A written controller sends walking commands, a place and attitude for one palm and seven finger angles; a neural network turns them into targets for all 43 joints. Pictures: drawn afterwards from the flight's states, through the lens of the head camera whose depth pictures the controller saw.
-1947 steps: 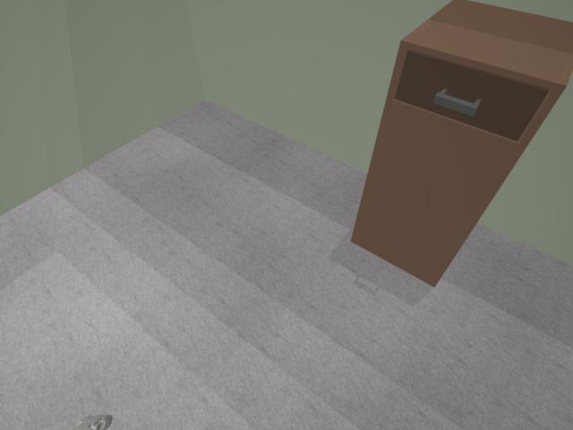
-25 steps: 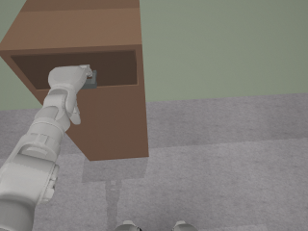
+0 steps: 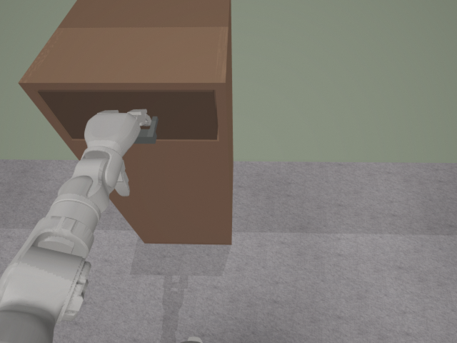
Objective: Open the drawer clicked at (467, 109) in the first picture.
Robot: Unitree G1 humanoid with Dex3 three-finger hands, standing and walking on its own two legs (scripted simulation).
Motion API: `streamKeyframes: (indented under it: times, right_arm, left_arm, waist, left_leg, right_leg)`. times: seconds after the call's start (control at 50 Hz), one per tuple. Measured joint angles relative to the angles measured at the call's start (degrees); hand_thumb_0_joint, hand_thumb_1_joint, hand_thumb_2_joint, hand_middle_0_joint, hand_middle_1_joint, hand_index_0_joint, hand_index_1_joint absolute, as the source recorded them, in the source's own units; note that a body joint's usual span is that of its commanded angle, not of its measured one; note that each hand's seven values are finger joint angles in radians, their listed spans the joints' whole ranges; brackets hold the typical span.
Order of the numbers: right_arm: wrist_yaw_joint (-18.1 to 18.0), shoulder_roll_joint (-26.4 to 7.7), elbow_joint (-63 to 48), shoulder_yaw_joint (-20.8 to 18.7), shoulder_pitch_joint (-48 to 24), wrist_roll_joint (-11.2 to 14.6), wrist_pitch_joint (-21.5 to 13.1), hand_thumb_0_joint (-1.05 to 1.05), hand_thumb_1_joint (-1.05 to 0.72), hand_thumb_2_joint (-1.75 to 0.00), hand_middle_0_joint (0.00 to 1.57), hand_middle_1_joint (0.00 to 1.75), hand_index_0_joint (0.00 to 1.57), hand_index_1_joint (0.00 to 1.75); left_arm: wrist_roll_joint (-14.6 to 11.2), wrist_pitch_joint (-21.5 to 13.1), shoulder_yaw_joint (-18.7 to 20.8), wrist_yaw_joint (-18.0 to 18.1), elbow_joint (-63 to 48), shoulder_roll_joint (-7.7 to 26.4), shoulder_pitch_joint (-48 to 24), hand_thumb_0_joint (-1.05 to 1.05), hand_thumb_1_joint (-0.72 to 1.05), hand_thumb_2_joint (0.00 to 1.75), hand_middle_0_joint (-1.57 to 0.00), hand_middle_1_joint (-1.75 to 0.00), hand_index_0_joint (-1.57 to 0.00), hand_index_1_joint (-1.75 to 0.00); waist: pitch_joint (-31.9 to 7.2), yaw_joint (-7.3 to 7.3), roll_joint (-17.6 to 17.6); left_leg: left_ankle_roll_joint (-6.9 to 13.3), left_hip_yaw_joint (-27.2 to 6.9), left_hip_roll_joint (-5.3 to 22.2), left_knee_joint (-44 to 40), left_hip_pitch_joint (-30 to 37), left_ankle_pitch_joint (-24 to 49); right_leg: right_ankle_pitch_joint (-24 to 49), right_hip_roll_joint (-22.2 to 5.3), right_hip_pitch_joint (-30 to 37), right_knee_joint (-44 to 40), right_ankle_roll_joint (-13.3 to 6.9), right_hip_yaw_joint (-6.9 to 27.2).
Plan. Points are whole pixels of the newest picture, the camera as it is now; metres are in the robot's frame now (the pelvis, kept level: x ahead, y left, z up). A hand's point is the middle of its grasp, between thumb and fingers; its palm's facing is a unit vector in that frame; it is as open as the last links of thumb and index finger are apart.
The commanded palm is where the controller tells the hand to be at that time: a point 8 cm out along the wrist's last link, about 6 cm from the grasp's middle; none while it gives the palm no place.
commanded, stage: open the thumb to release the handle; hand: left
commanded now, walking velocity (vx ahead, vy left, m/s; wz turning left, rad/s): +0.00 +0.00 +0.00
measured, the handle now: (131, 128) +0.52 +0.21 +0.04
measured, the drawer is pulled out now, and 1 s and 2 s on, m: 0.00 0.00 0.00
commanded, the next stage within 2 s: lift the hand off the handle in 0.44 s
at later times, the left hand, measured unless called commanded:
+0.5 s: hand (126, 153) +0.45 +0.20 +0.05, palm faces -0.05 +0.00 -1.00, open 14.4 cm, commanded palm +0.48 +0.20 +0.09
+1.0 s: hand (126, 153) +0.45 +0.21 +0.05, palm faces -0.06 +0.00 -1.00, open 14.4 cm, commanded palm +0.49 +0.20 +0.12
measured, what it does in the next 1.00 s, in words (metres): shifts its weight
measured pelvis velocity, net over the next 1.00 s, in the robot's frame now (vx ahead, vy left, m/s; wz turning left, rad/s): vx -0.06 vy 0.03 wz -0.04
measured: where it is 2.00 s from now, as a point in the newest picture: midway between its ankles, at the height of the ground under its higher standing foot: outside the picture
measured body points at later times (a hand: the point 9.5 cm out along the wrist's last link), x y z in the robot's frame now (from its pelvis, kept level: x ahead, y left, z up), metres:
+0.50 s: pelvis -0.05 +0.01 -0.02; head +0.03 +0.00 +0.42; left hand +0.45 +0.20 +0.10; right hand -0.07 -0.26 -0.15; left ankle +0.01 +0.12 -0.71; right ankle -0.03 -0.09 -0.71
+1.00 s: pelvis -0.06 +0.03 -0.02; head +0.03 +0.02 +0.42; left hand +0.45 +0.20 +0.10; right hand -0.04 -0.24 -0.14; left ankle +0.01 +0.12 -0.71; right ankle -0.03 -0.09 -0.71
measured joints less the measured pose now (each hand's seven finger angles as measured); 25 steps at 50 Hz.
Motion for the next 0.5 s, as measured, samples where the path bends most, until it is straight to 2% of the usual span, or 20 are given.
streamKeyframes:
  times: [0.08,0.16,0.36,0.5]
  right_arm:
    - [0.9,0.1,-0.8,0.2,-0.7,-0.2,1.4,0.0,-0.91,-0.89,0.2,0.3,0.2,0.3]
    - [1.1,0.2,-1.7,0.4,-0.8,-0.1,2.6,0.0,-0.91,-0.89,0.2,0.3,0.2,0.3]
    - [-0.3,0.6,-1.8,1.9,2.7,0.5,2.0,0.0,-0.91,-0.89,0.2,0.3,0.2,0.3]
    - [-1.0,0.6,-0.8,2.2,5.7,0.5,0.5,0.01,-0.91,-0.89,0.2,0.3,0.2,0.3]
  left_arm:
    - [1.0,0.4,0.5,2.2,3.1,-0.5,-2.4,0.0,-0.49,0.3,-0.54,-0.64,-0.55,-0.58]
    - [1.4,1.9,0.5,2.6,5.3,-0.5,-4.7,0.0,-0.49,0.3,-0.53,-0.62,-0.52,-0.61]
    - [1.1,4.3,0.2,0.6,9.1,1.5,-8.9,0.0,-0.49,0.3,-0.51,-0.56,-0.46,-0.63]
    - [1.0,4.9,0.6,-0.4,10.1,2.6,-10.3,0.0,-0.49,0.3,-0.5,-0.55,-0.44,-0.63]
  waist:
    - [-1.0,-0.43,-0.5]
    - [-1.2,-1.33,-0.6]
    - [0.1,-3.78,-0.3]
    - [0.3,-4.82,0.2]
  left_leg:
    - [-0.2,-0.5,0.1,1.9,-2.9,-0.1]
    - [-0.3,-0.8,0.3,3.4,-5.1,0.2]
    - [0.4,0.0,0.6,4.8,-7.7,1.5]
    - [0.9,1.0,0.6,5.9,-9.6,1.9]
  right_leg:
    - [-0.2,0.2,-2.8,1.8,-0.3,-0.6]
    - [0.2,0.4,-4.8,3.0,-0.4,-1.0]
    - [1.9,0.6,-7.6,4.4,0.2,-0.3]
    - [2.5,0.4,-9.9,5.7,0.8,0.6]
